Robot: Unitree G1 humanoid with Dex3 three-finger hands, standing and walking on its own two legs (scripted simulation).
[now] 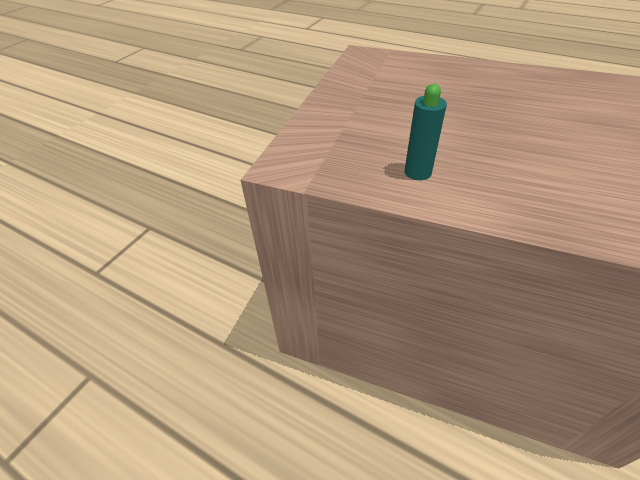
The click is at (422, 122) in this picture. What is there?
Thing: necked bottle
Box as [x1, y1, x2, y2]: [405, 84, 446, 179]
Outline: 436,84 430,84 427,86 424,95 415,100 405,164 406,175 413,179 425,179 429,177 431,174 446,102 439,97 440,89
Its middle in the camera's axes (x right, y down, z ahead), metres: +0.20 -0.21 +0.74
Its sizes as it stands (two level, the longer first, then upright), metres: 0.055 0.055 0.186
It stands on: a support 0.75 m high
